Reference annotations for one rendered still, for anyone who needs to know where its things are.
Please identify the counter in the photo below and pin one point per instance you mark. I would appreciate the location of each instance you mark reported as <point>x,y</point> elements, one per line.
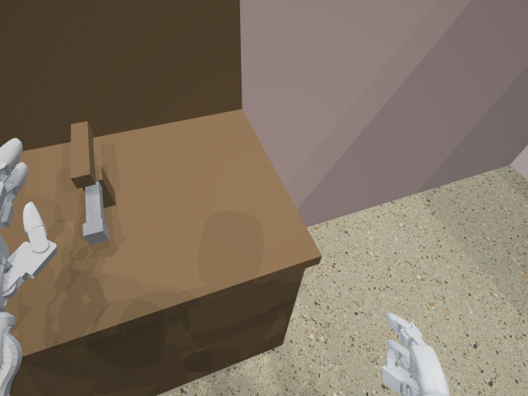
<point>206,249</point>

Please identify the tap lever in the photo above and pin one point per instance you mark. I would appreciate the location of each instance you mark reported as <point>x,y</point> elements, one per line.
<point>95,230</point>

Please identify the robot left hand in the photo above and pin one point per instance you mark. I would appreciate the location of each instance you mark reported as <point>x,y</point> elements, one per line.
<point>30,258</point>

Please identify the robot right hand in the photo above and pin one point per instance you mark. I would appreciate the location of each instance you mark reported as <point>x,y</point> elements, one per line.
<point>420,372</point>

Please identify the robot left forearm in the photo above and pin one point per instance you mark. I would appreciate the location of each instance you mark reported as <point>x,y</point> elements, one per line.
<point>10,353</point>

